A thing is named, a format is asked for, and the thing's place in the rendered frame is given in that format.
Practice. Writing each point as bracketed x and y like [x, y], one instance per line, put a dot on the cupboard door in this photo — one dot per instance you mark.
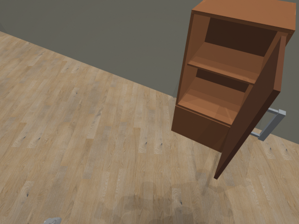
[265, 90]

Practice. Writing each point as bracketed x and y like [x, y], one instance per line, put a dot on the handle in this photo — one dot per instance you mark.
[279, 115]

